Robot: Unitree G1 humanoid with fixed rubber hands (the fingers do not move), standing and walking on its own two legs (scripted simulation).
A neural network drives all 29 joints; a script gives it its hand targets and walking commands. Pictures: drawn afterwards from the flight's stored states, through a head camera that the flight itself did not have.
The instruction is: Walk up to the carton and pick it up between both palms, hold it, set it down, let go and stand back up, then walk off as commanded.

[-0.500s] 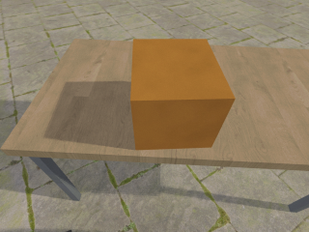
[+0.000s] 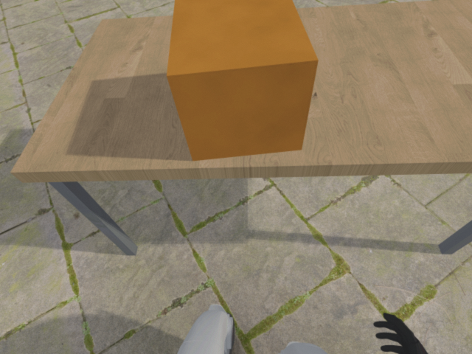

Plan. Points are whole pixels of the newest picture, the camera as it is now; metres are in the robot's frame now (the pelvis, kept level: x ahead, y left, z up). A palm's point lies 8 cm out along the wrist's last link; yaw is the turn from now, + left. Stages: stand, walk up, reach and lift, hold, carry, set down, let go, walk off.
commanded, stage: walk off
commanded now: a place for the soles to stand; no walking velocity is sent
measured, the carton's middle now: (238, 74) +0.71 +0.03 +0.05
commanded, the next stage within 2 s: stand in 1.44 s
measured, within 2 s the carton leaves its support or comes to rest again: neither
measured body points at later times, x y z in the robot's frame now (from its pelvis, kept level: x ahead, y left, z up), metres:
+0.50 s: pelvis -0.04 +0.02 +0.01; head -0.03 +0.00 +0.46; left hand +0.04 +0.34 -0.09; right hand +0.04 -0.28 -0.11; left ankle -0.01 +0.12 -0.70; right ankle +0.00 -0.07 -0.70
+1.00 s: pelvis +0.01 -0.01 +0.02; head +0.04 -0.02 +0.47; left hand +0.09 +0.30 -0.08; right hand +0.13 -0.30 -0.10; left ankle -0.01 +0.12 -0.69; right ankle +0.00 -0.08 -0.70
